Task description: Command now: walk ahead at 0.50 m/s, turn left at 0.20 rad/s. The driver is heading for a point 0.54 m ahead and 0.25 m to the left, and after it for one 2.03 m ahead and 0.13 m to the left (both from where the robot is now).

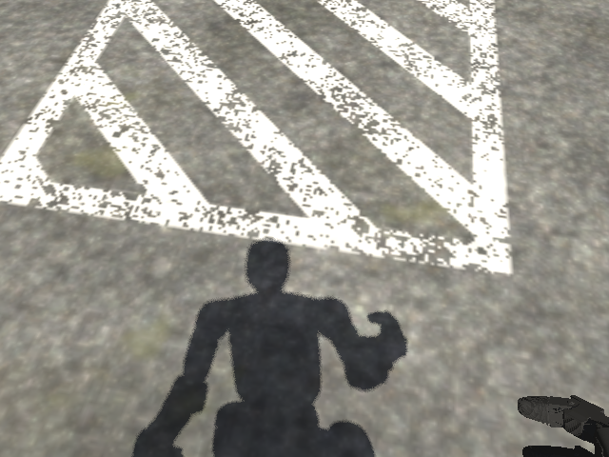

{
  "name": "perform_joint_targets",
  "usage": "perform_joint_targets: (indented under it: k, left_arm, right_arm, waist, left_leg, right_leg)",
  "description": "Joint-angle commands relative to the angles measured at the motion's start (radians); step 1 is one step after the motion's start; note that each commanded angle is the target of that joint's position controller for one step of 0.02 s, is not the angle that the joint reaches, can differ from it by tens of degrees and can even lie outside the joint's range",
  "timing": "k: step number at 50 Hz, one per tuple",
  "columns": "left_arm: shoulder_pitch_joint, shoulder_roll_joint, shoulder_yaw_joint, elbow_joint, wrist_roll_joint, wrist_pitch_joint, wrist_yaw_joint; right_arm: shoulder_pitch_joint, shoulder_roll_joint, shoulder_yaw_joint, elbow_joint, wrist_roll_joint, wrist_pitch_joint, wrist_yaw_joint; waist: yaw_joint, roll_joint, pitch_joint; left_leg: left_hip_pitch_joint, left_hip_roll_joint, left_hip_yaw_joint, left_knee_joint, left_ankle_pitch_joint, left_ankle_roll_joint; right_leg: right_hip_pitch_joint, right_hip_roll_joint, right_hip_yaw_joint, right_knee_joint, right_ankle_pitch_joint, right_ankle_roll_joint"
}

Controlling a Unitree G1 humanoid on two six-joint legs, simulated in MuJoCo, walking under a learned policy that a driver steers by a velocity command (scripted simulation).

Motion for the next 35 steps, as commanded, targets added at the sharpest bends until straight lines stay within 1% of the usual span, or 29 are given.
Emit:
perform_joint_targets:
  k: [1, 2, 3, 4, 5, 6, 7, 8, 9, 10, 12, 14, 16, 18, 19, 21, 23, 24, 25, 26, 27, 28, 29, 30, 31, 32, 33, 34, 35]
  left_arm:
    - [0.036, 0.034, -0.025, -0.117, 0.04, -0.024, -0.001]
    - [0.003, 0.075, -0.018, -0.092, 0.02, -0.049, -0.008]
    - [-0.094, 0.145, 0.005, -0.128, -0.018, -0.062, -0.014]
    - [-0.147, 0.13, 0.0, -0.145, -0.021, -0.068, -0.011]
    - [-0.163, 0.121, 0.001, -0.14, 0.001, -0.066, -0.006]
    - [-0.142, 0.12, 0.006, -0.131, 0.012, -0.056, -0.006]
    - [-0.115, 0.104, 0.004, -0.121, 0.014, -0.044, -0.009]
    - [-0.097, 0.085, 0.001, -0.112, 0.016, -0.034, -0.01]
    - [-0.1, 0.073, -0.001, -0.111, 0.019, -0.024, -0.009]
    - [-0.126, 0.066, -0.003, -0.12, 0.023, -0.018, -0.006]
    - [-0.197, 0.057, -0.007, -0.141, 0.03, -0.015, -0.005]
    - [-0.281, 0.044, -0.012, -0.164, 0.034, -0.024, -0.01]
    - [-0.361, 0.032, -0.019, -0.186, 0.03, -0.034, -0.018]
    - [-0.42, 0.036, -0.021, -0.203, 0.024, -0.041, -0.028]
    - [-0.44, 0.043, -0.019, -0.212, 0.023, -0.045, -0.032]
    - [-0.442, 0.067, -0.012, -0.219, 0.023, -0.052, -0.039]
    - [-0.4, 0.091, -0.003, -0.209, 0.024, -0.06, -0.04]
    - [-0.325, 0.11, 0.009, -0.19, 0.025, -0.064, -0.037]
    - [-0.189, 0.154, 0.03, -0.157, 0.03, -0.067, -0.028]
    - [-0.034, 0.226, 0.047, -0.143, 0.044, -0.065, -0.02]
    - [0.005, 0.259, 0.057, -0.121, 0.042, -0.05, -0.024]
    - [-0.018, 0.153, 0.031, -0.135, 0.031, -0.048, -0.024]
    - [-0.08, 0.107, 0.018, -0.14, 0.028, -0.047, -0.019]
    - [-0.139, 0.087, 0.011, -0.142, 0.034, -0.047, -0.017]
    - [-0.186, 0.066, 0.007, -0.14, 0.044, -0.047, -0.016]
    - [-0.216, 0.058, 0.005, -0.139, 0.054, -0.052, -0.013]
    - [-0.239, 0.051, 0.006, -0.136, 0.054, -0.056, -0.013]
    - [-0.251, 0.062, 0.01, -0.129, 0.051, -0.059, -0.011]
    - [-0.259, 0.079, 0.017, -0.123, 0.048, -0.06, -0.007]
  right_arm:
    - [0.412, -0.341, -0.115, 0.047, -0.009, 0.002, -0.03]
    - [0.423, -0.269, -0.094, 0.038, 0.001, -0.003, -0.029]
    - [0.365, -0.221, -0.073, 0.044, -0.005, -0.013, -0.024]
    - [0.306, -0.19, -0.064, 0.047, -0.003, -0.02, -0.023]
    - [0.25, -0.155, -0.053, 0.051, -0.005, -0.025, -0.021]
    - [0.211, -0.126, -0.044, 0.048, -0.014, -0.031, -0.02]
    - [0.191, -0.121, -0.043, 0.047, -0.018, -0.036, -0.019]
    - [0.185, -0.123, -0.045, 0.054, -0.015, -0.044, -0.02]
    - [0.185, -0.131, -0.047, 0.064, -0.012, -0.051, -0.021]
    - [0.19, -0.143, -0.05, 0.076, -0.013, -0.056, -0.024]
    - [0.211, -0.153, -0.051, 0.1, -0.013, -0.059, -0.032]
    - [0.243, -0.16, -0.052, 0.122, -0.007, -0.054, -0.04]
    - [0.284, -0.181, -0.057, 0.146, 0.0, -0.048, -0.047]
    - [0.325, -0.195, -0.061, 0.171, 0.007, -0.042, -0.05]
    - [0.339, -0.196, -0.062, 0.181, 0.01, -0.038, -0.052]
    - [0.35, -0.198, -0.066, 0.197, 0.014, -0.029, -0.058]
    - [0.349, -0.203, -0.071, 0.205, 0.01, -0.018, -0.063]
    - [0.337, -0.2, -0.069, 0.205, 0.007, -0.012, -0.063]
    - [0.339, -0.17, -0.057, 0.2, -0.002, -0.01, -0.063]
    - [0.371, -0.103, -0.033, 0.172, -0.025, -0.011, -0.062]
    - [0.496, -0.027, -0.013, 0.155, 0.009, -0.027, -0.059]
    - [0.434, -0.142, -0.038, 0.175, 0.031, -0.031, -0.06]
    - [0.335, -0.189, -0.054, 0.15, 0.038, -0.028, -0.061]
    - [0.294, -0.178, -0.054, 0.144, 0.029, -0.023, -0.064]
    - [0.274, -0.16, -0.058, 0.138, 0.018, -0.016, -0.066]
    - [0.292, -0.14, -0.06, 0.141, 0.017, -0.004, -0.066]
    - [0.308, -0.123, -0.061, 0.143, 0.019, 0.009, -0.067]
    - [0.307, -0.103, -0.059, 0.135, 0.017, 0.022, -0.069]
    - [0.289, -0.092, -0.056, 0.118, 0.011, 0.031, -0.07]
  waist:
    - [-0.183, 0.192, -0.357]
    - [-0.209, 0.171, -0.477]
    - [-0.21, 0.126, -0.313]
    - [-0.18, 0.094, -0.208]
    - [-0.145, 0.056, -0.134]
    - [-0.107, 0.074, -0.109]
    - [-0.083, 0.084, -0.101]
    - [-0.069, 0.073, -0.096]
    - [-0.061, 0.061, -0.079]
    - [-0.06, 0.05, -0.057]
    - [-0.077, 0.037, -0.023]
    - [-0.104, 0.032, 0.001]
    - [-0.131, 0.031, 0.016]
    - [-0.151, 0.03, 0.027]
    - [-0.153, 0.033, 0.031]
    - [-0.137, 0.047, 0.026]
    - [-0.109, 0.074, 0.002]
    - [-0.065, 0.079, -0.038]
    - [-0.004, 0.064, -0.143]
    - [0.036, -0.068, -0.317]
    - [-0.021, -0.371, -0.438]
    - [0.013, -0.234, -0.347]
    - [0.015, -0.162, -0.208]
    - [-0.011, -0.099, -0.136]
    - [-0.038, -0.097, -0.076]
    - [-0.068, -0.118, -0.058]
    - [-0.087, -0.122, -0.051]
    - [-0.101, -0.118, -0.044]
    - [-0.106, -0.113, -0.036]
  left_leg:
    - [0.935, 0.289, -0.519, -0.037, -0.08, 0.233]
    - [0.94, 0.377, -0.779, -0.191, -0.146, 0.291]
    - [0.826, 0.335, -0.618, -0.21, -0.12, 0.239]
    - [0.684, 0.286, -0.479, -0.22, -0.054, 0.204]
    - [0.553, 0.246, -0.385, -0.247, 0.026, 0.182]
    - [0.461, 0.215, -0.324, -0.281, 0.081, 0.169]
    - [0.403, 0.204, -0.302, -0.317, 0.091, 0.171]
    - [0.369, 0.202, -0.279, -0.345, 0.116, 0.181]
    - [0.34, 0.201, -0.25, -0.367, 0.14, 0.186]
    - [0.324, 0.198, -0.225, -0.386, 0.155, 0.188]
    - [0.327, 0.184, -0.177, -0.404, 0.169, 0.178]
    - [0.32, 0.151, -0.144, -0.408, 0.155, 0.154]
    - [0.318, 0.139, -0.133, -0.404, 0.114, 0.138]
    - [0.345, 0.157, -0.157, -0.385, 0.08, 0.134]
    - [0.373, 0.17, -0.175, -0.362, 0.076, 0.131]
    - [0.434, 0.198, -0.214, -0.309, 0.088, 0.113]
    - [0.467, 0.209, -0.246, -0.243, 0.153, 0.094]
    - [0.458, 0.182, -0.235, -0.16, 0.251, 0.075]
    - [0.394, 0.121, -0.2, 0.01, 0.279, 0.045]
    - [0.193, 0.031, -0.151, 0.325, 0.018, 0.004]
    - [-0.138, -0.086, -0.109, 0.629, -0.492, -0.052]
    - [-0.233, -0.028, -0.19, 0.741, -0.474, -0.052]
    - [-0.276, 0.012, -0.162, 0.751, -0.382, -0.049]
    - [-0.241, 0.053, -0.139, 0.727, -0.306, -0.054]
    - [-0.202, 0.076, -0.139, 0.683, -0.261, -0.061]
    - [-0.132, 0.095, -0.138, 0.657, -0.244, -0.07]
    - [-0.095, 0.094, -0.124, 0.634, -0.252, -0.08]
    - [-0.087, 0.094, -0.108, 0.601, -0.256, -0.091]
    - [-0.097, 0.095, -0.096, 0.549, -0.235, -0.101]
  right_leg:
    - [-0.664, 0.002, 0.036, 0.767, 0.194, -0.047]
    - [-0.767, 0.062, 0.229, 0.937, -0.153, -0.044]
    - [-0.856, 0.009, 0.258, 0.971, -0.101, -0.06]
    - [-0.854, -0.035, 0.242, 0.917, -0.017, -0.071]
    - [-0.819, -0.065, 0.235, 0.845, 0.048, -0.066]
    - [-0.752, -0.089, 0.245, 0.799, 0.1, -0.062]
    - [-0.703, -0.093, 0.247, 0.78, 0.133, -0.053]
    - [-0.683, -0.093, 0.241, 0.759, 0.152, -0.043]
    - [-0.685, -0.094, 0.238, 0.73, 0.175, -0.033]
    - [-0.706, -0.094, 0.237, 0.688, 0.214, -0.022]
    - [-0.748, -0.092, 0.238, 0.568, 0.324, -0.007]
    - [-0.732, -0.069, 0.227, 0.417, 0.445, -0.005]
    - [-0.689, -0.032, 0.213, 0.286, 0.531, -0.004]
    - [-0.666, -0.01, 0.218, 0.218, 0.553, -0.005]
    - [-0.668, -0.004, 0.228, 0.19, 0.543, -0.012]
    - [-0.652, 0.003, 0.25, 0.138, 0.497, -0.031]
    - [-0.575, 0.019, 0.238, 0.121, 0.415, -0.054]
    - [-0.46, 0.038, 0.212, 0.093, 0.39, -0.074]
    - [-0.241, 0.015, 0.22, 0.111, 0.405, -0.108]
    - [0.073, -0.18, 0.413, 0.165, 0.409, -0.175]
    - [0.323, -0.364, 0.861, 0.009, 0.116, -0.304]
    - [0.253, -0.339, 0.878, -0.062, -0.066, -0.273]
    - [0.125, -0.314, 0.72, -0.08, -0.046, -0.234]
    - [-0.002, -0.277, 0.608, -0.102, 0.073, -0.22]
    - [-0.109, -0.25, 0.512, -0.121, 0.239, -0.221]
    - [-0.183, -0.228, 0.422, -0.133, 0.403, -0.217]
    - [-0.223, -0.216, 0.351, -0.136, 0.556, -0.223]
    - [-0.248, -0.218, 0.293, -0.136, 0.693, -0.233]
    - [-0.258, -0.22, 0.248, -0.142, 0.779, -0.242]
Keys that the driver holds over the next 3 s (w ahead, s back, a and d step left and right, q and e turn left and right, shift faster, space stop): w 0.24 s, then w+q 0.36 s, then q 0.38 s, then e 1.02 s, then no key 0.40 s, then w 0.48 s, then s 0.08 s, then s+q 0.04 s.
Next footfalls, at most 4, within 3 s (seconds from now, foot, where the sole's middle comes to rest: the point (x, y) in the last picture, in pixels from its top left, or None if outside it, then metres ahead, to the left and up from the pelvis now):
0.50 right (390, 450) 0.47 -0.12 -0.76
0.96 left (260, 388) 0.58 0.17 -0.76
1.40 right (363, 398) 0.58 -0.06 -0.76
1.78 left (252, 387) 0.58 0.19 -0.76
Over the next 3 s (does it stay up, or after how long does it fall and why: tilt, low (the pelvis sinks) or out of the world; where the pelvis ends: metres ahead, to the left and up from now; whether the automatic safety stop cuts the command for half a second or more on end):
stays up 0.70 -0.03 0.00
